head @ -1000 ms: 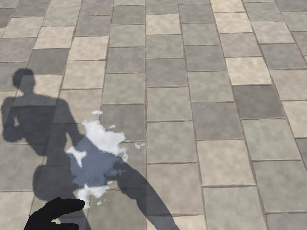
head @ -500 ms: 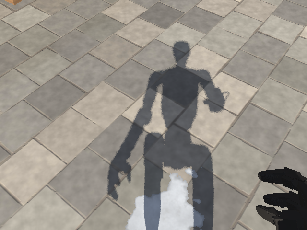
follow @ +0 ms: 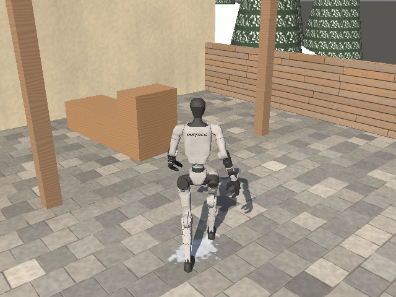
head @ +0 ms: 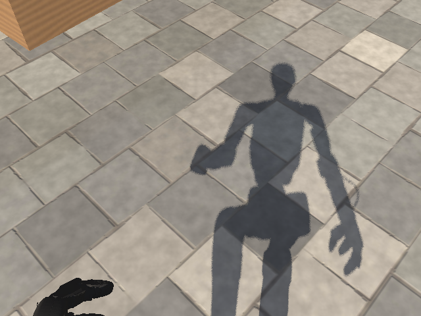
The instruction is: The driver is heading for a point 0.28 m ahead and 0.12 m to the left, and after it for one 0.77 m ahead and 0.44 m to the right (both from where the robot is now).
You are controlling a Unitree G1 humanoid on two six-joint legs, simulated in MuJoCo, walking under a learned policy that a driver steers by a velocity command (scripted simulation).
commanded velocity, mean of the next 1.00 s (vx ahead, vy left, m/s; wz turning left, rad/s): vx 1.00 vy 0.00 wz -0.60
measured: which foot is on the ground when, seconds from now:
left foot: down 0.00-0.02, up 0.04-0.40, down 0.42-0.86, up 0.88-1.00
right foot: down 0.00-0.44, up 0.46-0.84, down 0.86-1.00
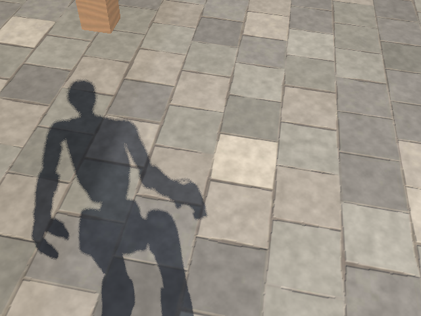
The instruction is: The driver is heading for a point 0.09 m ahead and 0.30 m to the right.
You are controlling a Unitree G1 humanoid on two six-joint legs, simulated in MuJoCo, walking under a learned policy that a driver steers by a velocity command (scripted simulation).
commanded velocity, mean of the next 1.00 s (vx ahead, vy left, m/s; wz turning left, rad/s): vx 0.51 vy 0.00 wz -0.85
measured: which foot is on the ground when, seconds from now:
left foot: up 0.00-0.24, down 0.26-0.66, up 0.68-1.00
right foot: down 0.00-0.28, up 0.30-0.64, down 0.66-1.00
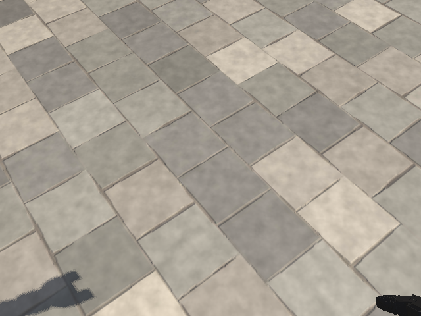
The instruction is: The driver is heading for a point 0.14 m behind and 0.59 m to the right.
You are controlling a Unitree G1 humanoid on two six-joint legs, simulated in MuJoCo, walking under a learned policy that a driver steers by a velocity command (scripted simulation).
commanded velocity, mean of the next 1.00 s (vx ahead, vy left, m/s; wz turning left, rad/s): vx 0.47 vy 0.00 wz -0.65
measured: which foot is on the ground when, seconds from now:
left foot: up 0.00-0.06, down 0.08-0.52, up 0.54-0.94, down 0.96-1.00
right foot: down 0.00-0.28, up 0.30-0.52, down 0.54-0.94, up 0.96-1.00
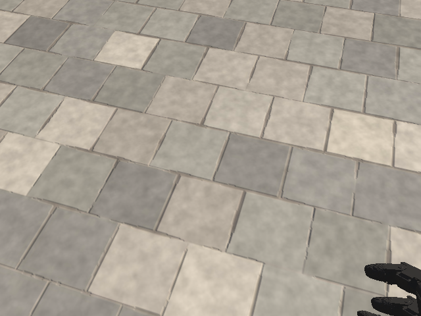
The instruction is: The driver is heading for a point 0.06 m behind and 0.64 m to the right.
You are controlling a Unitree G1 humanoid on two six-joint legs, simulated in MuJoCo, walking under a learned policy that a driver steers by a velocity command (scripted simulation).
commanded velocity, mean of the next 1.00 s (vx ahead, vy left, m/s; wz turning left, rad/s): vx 0.69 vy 0.00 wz -0.99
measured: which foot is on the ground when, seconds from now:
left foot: down 0.00-0.40, up 0.42-0.80, down 0.82-1.00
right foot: up 0.00-0.38, down 0.40-0.84, up 0.86-1.00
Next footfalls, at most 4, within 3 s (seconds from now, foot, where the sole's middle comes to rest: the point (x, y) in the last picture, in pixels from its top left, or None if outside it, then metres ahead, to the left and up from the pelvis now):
0.40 right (297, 290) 0.53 -0.16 -0.74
0.82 left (313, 203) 0.84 -0.23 -0.74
1.38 right None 0.83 -0.66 -0.74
1.76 left None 1.03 -1.09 -0.74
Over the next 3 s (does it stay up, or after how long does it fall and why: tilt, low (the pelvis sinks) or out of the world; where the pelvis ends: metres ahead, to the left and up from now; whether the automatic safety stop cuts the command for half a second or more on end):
stays up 0.51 -1.70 0.03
